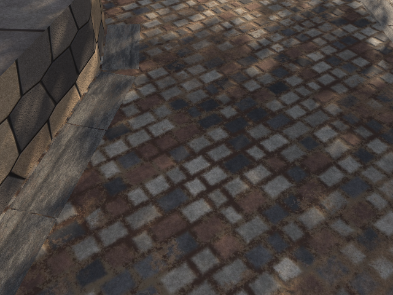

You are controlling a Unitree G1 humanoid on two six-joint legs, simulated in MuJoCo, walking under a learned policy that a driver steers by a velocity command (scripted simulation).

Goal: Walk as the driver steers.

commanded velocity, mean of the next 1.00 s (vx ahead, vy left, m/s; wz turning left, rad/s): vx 0.00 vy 0.00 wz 0.01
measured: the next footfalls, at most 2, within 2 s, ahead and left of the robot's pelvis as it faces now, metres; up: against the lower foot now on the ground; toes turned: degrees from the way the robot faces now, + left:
left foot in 1.68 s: +0.43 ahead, +0.09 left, +0.00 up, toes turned +1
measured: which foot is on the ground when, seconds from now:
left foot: down 0.00-1.00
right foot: down 0.00-1.00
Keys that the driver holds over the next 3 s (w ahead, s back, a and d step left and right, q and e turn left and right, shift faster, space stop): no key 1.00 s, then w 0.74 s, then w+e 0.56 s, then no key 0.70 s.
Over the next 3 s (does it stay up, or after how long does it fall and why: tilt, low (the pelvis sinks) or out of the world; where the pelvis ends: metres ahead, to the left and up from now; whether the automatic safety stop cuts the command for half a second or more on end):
stays up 0.82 -0.11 -0.01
